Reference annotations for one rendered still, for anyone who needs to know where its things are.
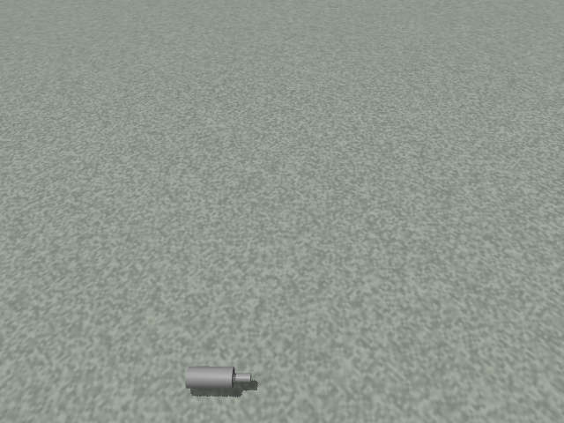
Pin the bottle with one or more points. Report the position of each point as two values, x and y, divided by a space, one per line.
214 378

